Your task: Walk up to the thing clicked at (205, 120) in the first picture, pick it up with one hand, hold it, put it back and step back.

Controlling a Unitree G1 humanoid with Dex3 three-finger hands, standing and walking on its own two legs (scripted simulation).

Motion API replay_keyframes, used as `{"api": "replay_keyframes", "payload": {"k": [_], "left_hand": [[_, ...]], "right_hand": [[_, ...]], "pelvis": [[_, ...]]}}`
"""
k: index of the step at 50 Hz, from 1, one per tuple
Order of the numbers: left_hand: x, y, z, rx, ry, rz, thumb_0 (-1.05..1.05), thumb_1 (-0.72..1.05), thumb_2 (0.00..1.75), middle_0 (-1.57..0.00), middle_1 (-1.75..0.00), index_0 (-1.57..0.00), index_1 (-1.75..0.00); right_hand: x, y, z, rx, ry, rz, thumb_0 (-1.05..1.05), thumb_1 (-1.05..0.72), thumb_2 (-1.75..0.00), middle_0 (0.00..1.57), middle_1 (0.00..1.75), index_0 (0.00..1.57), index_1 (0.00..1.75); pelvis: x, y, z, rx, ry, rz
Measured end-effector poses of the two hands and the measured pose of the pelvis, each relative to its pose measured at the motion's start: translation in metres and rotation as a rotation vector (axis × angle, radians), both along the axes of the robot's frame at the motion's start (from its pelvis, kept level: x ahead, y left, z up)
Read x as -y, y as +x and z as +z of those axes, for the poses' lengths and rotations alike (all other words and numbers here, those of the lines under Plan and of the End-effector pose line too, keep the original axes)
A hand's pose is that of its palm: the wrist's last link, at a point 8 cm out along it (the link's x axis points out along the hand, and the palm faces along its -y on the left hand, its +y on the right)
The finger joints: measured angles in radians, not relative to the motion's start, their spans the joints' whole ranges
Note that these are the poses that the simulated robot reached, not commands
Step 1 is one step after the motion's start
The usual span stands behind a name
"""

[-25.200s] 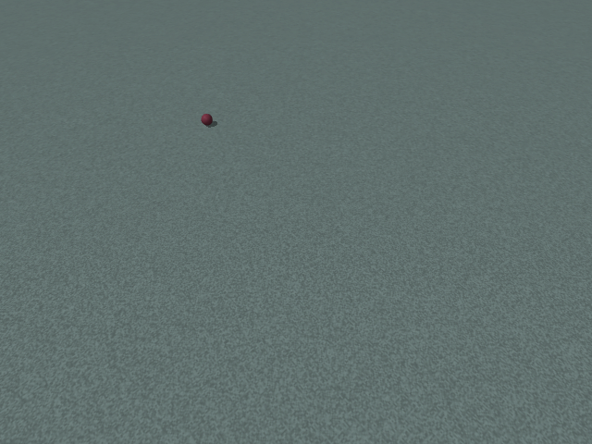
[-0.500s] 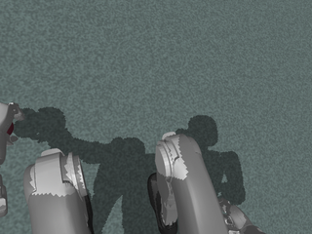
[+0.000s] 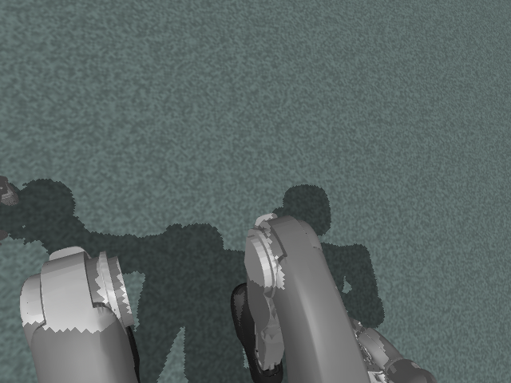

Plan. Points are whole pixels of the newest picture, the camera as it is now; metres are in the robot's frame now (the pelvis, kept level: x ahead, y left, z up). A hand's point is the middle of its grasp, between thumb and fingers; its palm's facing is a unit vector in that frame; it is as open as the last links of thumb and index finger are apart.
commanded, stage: rest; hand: left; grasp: from above
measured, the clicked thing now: out of the picture +0.38 +0.35 -0.24
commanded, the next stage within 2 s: open in 0.54 s
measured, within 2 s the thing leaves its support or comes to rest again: rests again in 0.14 s
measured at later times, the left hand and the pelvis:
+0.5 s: hand out of the picture +0.37 +0.33 -0.24, palm faces -0.44 -0.17 -0.88, open 7.1 cm; pelvis +0.00 +0.00 +0.00, yaw -1 degrees
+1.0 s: hand out of the picture +0.37 +0.33 -0.24, palm faces -0.43 -0.18 -0.88, open 11.7 cm; pelvis -0.01 +0.00 +0.00, yaw -2 degrees
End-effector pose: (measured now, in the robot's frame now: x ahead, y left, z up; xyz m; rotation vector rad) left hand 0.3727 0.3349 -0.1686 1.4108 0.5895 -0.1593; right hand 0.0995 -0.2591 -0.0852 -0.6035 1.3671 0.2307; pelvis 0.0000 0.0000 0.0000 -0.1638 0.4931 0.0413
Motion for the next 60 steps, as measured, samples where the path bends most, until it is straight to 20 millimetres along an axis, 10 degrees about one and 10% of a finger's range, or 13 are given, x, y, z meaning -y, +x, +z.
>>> {"api": "replay_keyframes", "payload": {"k": [35,60], "left_hand": [[0.007,0.001,-0.012,0.005,0.01,-0.014,-0.04,0.22,0.52,-0.62,-0.58,-0.89,-0.63],[-0.005,0.0,-0.011,0.002,-0.005,-0.003,0.0,-0.37,0.88,-0.18,-0.91,-0.19,-0.89]], "right_hand": [[-0.004,-0.009,0.012,-0.022,0.029,0.092,0.0,-0.9,-0.89,0.2,0.3,0.2,0.3],[-0.007,-0.015,0.024,-0.018,0.016,0.112,0.0,-0.89,-0.89,0.2,0.3,0.2,0.3]], "pelvis": [[-0.002,-0.004,0.002,0.033,-0.022,-0.018],[-0.005,-0.007,0.004,0.051,-0.042,-0.018]]}}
